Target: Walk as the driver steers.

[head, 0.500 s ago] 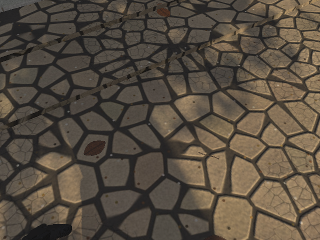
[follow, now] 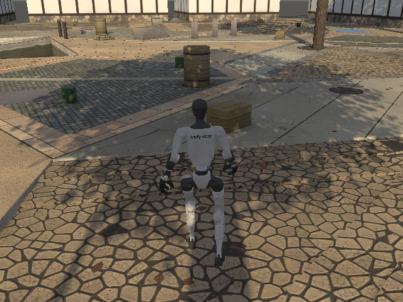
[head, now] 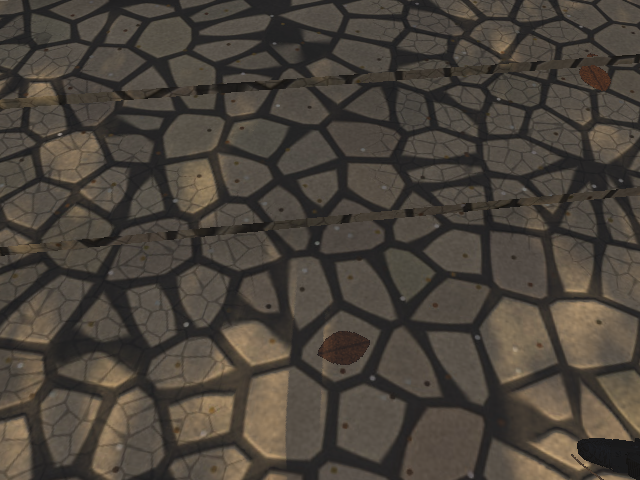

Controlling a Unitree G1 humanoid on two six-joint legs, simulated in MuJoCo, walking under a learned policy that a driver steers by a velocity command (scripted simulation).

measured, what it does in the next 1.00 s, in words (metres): walks ahead, turning right: right foot, then left foot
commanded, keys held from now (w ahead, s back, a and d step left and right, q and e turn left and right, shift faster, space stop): w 0.20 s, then w+e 0.80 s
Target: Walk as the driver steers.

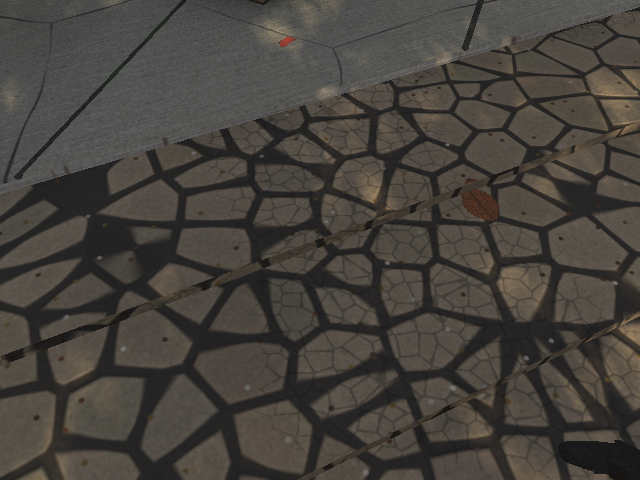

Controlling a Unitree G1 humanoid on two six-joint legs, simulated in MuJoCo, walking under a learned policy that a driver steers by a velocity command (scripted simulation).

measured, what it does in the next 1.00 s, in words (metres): climbs, turning right: right foot, then left foot 0.03 m higher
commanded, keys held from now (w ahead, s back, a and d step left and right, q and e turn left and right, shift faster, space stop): w+e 0.46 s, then e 0.42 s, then no key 0.12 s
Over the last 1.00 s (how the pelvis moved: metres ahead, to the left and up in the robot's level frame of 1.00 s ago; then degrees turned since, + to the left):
0.61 -0.03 0.01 -19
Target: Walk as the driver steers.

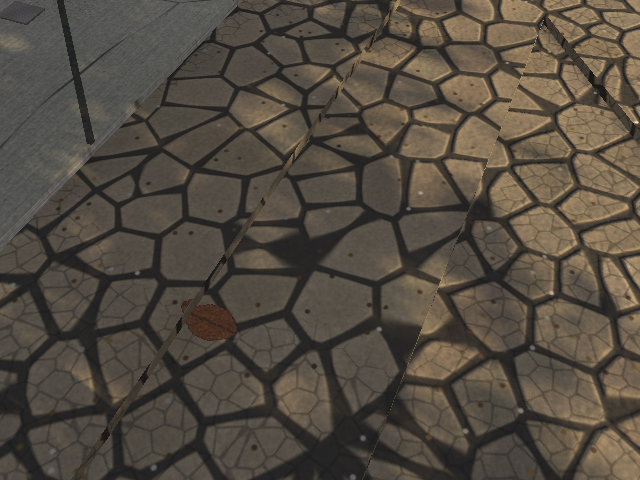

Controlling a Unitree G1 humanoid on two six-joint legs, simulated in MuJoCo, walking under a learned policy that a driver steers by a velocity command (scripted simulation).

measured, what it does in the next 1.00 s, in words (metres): walks ahead: right foot 0.03 m lower, then left foot 0.03 m higher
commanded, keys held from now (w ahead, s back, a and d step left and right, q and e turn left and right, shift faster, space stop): no key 0.54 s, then w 0.46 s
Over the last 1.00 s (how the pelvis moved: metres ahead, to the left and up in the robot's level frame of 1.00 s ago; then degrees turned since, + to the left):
0.42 -0.10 0.03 -36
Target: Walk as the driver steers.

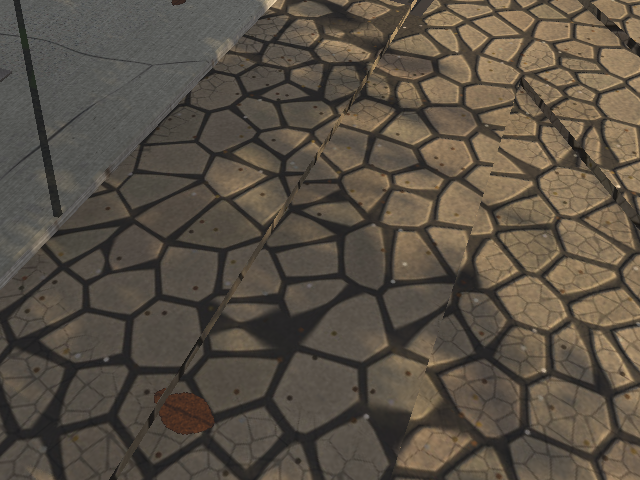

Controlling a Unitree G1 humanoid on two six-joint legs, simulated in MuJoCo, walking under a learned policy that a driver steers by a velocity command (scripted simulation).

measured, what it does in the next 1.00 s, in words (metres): walks ahead: right foot 0.03 m lower, then left foot 0.03 m higher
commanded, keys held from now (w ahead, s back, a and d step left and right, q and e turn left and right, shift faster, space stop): w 0.66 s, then w+q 0.34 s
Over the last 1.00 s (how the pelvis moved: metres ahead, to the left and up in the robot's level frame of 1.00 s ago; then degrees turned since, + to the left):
0.14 0.01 0.00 -3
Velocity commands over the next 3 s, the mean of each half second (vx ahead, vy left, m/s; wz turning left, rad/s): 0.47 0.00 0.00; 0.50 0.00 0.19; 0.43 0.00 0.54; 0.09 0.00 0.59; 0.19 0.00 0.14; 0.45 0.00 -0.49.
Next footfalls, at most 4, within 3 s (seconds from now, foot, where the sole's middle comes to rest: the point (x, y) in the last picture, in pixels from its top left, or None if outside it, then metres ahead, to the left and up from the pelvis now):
0.44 right None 0.40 -0.17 -0.79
0.94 left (316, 378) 0.73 0.03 -0.76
1.42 right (374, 279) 1.01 -0.10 -0.76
1.88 left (279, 316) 0.89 0.13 -0.76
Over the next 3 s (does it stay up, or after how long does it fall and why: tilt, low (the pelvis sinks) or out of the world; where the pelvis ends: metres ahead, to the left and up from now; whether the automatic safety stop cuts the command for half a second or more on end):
stays up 1.12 0.19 0.05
